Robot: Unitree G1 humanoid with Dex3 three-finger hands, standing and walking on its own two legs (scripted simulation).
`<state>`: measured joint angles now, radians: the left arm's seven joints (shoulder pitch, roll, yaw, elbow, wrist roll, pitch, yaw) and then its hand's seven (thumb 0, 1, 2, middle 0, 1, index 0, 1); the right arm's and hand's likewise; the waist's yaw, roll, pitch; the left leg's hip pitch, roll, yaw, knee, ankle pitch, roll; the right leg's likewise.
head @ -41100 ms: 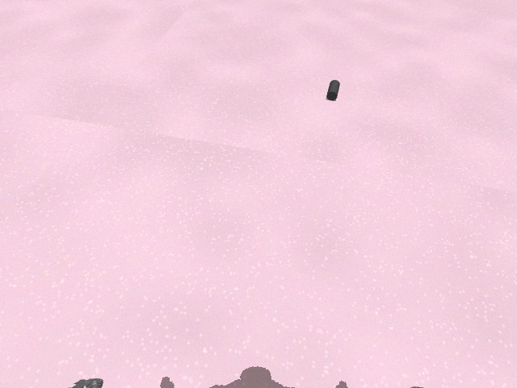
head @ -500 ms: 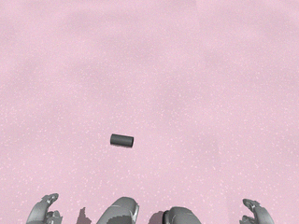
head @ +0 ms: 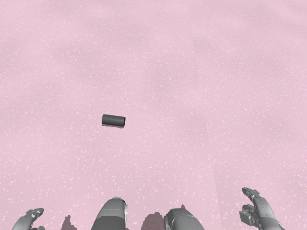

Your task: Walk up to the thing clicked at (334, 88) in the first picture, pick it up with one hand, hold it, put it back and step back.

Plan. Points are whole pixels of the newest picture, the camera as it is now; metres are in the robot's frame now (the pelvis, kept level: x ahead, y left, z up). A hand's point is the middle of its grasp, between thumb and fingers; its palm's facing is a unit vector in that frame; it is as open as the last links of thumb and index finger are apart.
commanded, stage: step back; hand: left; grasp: from above
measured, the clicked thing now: (113, 120) +0.74 +0.26 -0.72
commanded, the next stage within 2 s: none
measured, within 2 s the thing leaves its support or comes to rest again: neither
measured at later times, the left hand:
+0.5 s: hand out of the picture -0.03 +0.24 -0.15, palm faces +0.09 -0.92 -0.37, open 7.4 cm
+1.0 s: hand out of the picture -0.28 +0.17 -0.13, palm faces +0.03 -0.89 -0.45, open 7.4 cm
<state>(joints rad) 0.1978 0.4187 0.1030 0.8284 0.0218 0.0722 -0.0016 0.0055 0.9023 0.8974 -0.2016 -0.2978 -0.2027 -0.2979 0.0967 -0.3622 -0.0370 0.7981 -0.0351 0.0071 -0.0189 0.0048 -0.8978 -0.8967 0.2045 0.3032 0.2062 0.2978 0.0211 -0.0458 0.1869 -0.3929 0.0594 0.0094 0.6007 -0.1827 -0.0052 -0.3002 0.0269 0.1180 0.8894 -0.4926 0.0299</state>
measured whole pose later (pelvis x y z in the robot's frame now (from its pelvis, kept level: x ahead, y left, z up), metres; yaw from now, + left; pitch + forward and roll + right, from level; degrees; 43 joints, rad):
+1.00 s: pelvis -0.32 -0.11 +0.00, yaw +2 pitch -1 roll +2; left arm 0.25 0.35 0.07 0.88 0.05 0.04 0.00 0.01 0.90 0.90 -0.21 -0.30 -0.21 -0.30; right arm 0.17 -0.42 -0.05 0.86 -0.02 0.06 -0.02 0.01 -0.90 -0.90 0.20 0.30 0.20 0.30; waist 0.04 0.03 0.10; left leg -0.52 -0.10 -0.15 1.17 -0.43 -0.02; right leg -0.30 -0.03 0.01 0.65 -0.33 -0.02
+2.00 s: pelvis -0.32 -0.07 +0.01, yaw +6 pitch -1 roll +0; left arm 0.09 0.38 0.03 1.06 0.00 -0.01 0.00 0.01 0.90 0.90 -0.20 -0.30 -0.20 -0.30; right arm 0.07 -0.31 -0.02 1.06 -0.01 -0.01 0.00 0.01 -0.90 -0.90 0.20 0.30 0.20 0.30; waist 0.02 -0.02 0.07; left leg -0.22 0.02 0.02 0.55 -0.30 0.00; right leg -0.20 -0.05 -0.01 0.53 -0.30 0.04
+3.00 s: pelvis -0.33 -0.09 +0.02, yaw +6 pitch -2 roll +0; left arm 0.11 0.36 0.00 1.14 0.01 -0.01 -0.01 0.01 0.90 0.90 -0.20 -0.30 -0.20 -0.30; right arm 0.13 -0.34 0.00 1.15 -0.01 -0.01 0.01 0.01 -0.90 -0.90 0.20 0.30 0.20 0.30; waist 0.00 0.00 0.05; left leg -0.13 0.05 0.02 0.32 -0.17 -0.04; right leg -0.12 -0.02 -0.02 0.34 -0.18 0.01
